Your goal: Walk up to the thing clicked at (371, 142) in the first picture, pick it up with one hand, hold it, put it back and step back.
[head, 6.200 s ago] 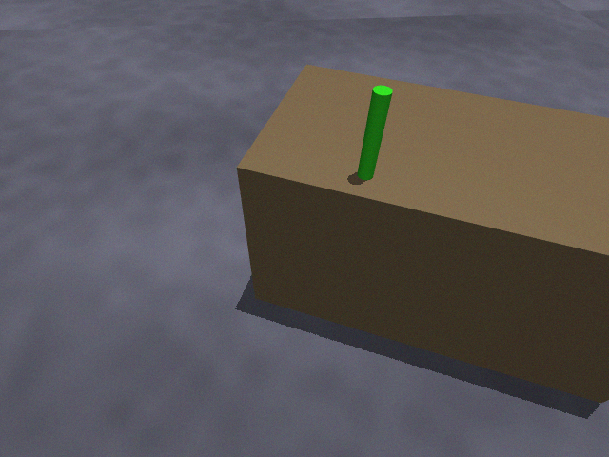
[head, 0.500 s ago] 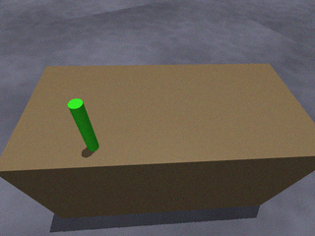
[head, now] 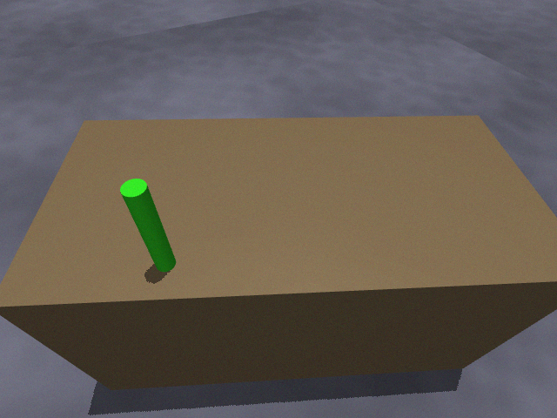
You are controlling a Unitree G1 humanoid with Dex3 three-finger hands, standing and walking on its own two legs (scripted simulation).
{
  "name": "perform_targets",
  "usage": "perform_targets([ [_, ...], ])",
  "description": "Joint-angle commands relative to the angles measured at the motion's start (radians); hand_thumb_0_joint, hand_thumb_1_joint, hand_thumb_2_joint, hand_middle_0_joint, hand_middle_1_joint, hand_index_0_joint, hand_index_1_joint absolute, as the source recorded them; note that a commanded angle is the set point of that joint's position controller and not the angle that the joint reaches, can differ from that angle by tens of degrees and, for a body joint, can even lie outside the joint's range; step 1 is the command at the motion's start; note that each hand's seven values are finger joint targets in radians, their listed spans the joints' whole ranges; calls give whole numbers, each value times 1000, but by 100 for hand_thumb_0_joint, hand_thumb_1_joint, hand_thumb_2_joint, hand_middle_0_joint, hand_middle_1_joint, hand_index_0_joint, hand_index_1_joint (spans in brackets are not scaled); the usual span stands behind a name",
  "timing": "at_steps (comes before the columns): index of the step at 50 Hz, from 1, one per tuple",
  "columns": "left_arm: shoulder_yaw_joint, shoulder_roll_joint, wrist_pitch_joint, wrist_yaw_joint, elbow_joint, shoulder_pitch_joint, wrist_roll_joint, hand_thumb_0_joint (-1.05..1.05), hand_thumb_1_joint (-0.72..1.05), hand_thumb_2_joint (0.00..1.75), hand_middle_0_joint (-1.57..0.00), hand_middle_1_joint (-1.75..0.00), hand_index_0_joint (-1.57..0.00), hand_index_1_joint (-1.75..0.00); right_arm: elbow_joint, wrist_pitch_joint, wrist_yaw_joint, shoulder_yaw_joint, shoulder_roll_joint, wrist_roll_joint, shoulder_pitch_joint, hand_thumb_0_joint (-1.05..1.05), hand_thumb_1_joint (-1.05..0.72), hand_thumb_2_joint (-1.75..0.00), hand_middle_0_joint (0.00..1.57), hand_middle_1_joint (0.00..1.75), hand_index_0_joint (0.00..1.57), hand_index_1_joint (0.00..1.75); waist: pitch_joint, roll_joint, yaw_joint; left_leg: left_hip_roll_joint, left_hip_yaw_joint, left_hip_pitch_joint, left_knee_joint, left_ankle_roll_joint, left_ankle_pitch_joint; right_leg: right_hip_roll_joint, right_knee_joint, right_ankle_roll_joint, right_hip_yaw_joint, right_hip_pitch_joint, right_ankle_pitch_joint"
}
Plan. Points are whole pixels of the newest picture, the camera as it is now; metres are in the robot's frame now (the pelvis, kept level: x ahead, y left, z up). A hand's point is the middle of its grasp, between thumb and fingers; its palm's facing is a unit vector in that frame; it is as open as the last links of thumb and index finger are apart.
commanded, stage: stand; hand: left
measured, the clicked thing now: (152, 231) +0.43 +0.23 -0.02
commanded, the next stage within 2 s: rise first in 0.48 s
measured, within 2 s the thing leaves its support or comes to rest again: neither
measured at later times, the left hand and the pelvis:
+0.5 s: hand out of the picture +0.07 +0.25 -0.16, palm faces -0.03 -0.94 -0.34, open 7.4 cm; pelvis +0.00 +0.00 +0.00, yaw +0 degrees
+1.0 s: hand (103, 407) +0.16 +0.26 -0.10, palm faces +0.25 -0.90 -0.34, open 14.5 cm; pelvis -0.01 +0.00 -0.01, yaw +1 degrees
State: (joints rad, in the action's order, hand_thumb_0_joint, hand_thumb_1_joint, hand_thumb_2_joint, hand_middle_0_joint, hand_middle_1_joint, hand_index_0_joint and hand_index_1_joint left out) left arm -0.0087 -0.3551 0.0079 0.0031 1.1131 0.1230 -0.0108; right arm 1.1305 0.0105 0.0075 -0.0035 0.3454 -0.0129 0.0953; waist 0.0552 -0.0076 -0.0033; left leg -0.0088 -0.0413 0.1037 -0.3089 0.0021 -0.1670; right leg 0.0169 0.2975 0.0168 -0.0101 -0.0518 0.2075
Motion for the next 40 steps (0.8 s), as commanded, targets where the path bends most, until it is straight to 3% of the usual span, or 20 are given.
perform_targets([
  [1,44,-207,24,11,-61,-35,0,0,90,90,-20,-30,-20,-30,-60,22,-16,-41,218,4,-40,0,-90,-90,20,30,20,30,-79,15,0,-132,105,-56,27,19,191,123,-47,-33,-76,-43,-199],
  [11,45,-212,25,10,-62,-33,1,0,90,90,-20,-30,-20,-30,-59,21,-16,-40,213,5,-34,0,-90,-90,20,30,20,30,-91,15,-1,-134,105,-61,23,20,199,125,-45,-37,-81,-36,-208],
  [28,45,-208,20,7,-62,-24,-2,0,90,90,-20,-30,-20,-30,-59,23,-16,-40,212,5,-31,0,-90,-90,20,30,20,30,-60,5,2,-132,112,-43,43,18,143,115,-52,-37,-78,-64,-138],
  [29,46,-211,21,8,-61,-29,0,0,82,82,-12,-22,-12,-22,-57,23,-15,-40,214,5,-24,0,-82,-82,12,22,12,22,-61,5,-1,-132,112,-44,43,19,142,118,-52,-38,-81,-60,-132],
  [30,14,-14,101,13,-412,-379,78,0,74,74,-4,-14,-4,-14,-408,140,-27,3,25,108,-375,0,-74,-74,5,14,5,14,-90,25,-32,5,5,106,-74,5,66,-14,54,-26,26,-189,-87],
  [31,32,-93,136,41,-450,-365,110,0,66,66,-6,-6,-3,-8,-455,158,-43,-7,75,117,-336,0,-66,-66,5,6,5,6,-129,-46,13,-5,11,42,-38,5,34,-11,34,-24,34,-107,-50],
  [32,74,-171,129,57,-343,-252,105,0,58,58,-6,-6,-3,-9,-316,141,-64,-63,171,110,-211,0,-58,-58,5,5,5,5,-71,14,-21,-1,3,49,-23,3,-17,-12,29,-31,32,-155,-15],
  [33,138,-217,112,61,-263,-148,106,0,50,50,-6,-6,-4,-8,-254,123,-65,-97,193,104,-156,0,-50,-50,5,5,5,5,-36,22,13,-5,-8,105,-49,-2,-18,-17,49,-32,38,-161,-5],
  [34,163,-207,98,66,-279,-107,103,0,42,42,-7,-7,-5,-9,-236,122,-72,-127,197,106,-139,0,-42,-42,5,5,5,5,-101,32,11,-4,-8,95,-68,-6,37,-20,68,-35,38,-159,-53],
  [36,166,-205,119,83,-411,-184,96,0,26,29,-7,-7,-6,-8,-308,139,-85,-128,170,95,-149,0,-26,-26,5,5,5,5,-275,56,16,-7,-2,33,-96,-5,132,-17,101,-32,32,-107,-152],
  [37,188,-203,111,87,-370,-71,82,0,22,28,-6,-7,-6,-8,-305,133,-87,-142,170,87,-83,0,-18,-23,5,5,5,5,-279,58,9,-8,4,31,-103,-3,164,-21,104,-32,34,-125,-181],
  [38,207,-192,99,83,-313,-23,66,0,18,25,-6,-7,-6,-7,-265,118,-82,-162,155,72,-10,0,-10,-21,5,5,5,5,-219,37,4,-3,5,72,-105,4,152,-22,99,-32,34,-157,-171],
  [40,217,-147,92,76,-388,15,50,0,8,20,-5,-6,-5,-6,-295,104,-74,-175,120,60,49,0,2,-18,5,5,5,5,-267,47,19,2,4,35,-99,1,196,-25,101,-34,38,-124,-208],
])
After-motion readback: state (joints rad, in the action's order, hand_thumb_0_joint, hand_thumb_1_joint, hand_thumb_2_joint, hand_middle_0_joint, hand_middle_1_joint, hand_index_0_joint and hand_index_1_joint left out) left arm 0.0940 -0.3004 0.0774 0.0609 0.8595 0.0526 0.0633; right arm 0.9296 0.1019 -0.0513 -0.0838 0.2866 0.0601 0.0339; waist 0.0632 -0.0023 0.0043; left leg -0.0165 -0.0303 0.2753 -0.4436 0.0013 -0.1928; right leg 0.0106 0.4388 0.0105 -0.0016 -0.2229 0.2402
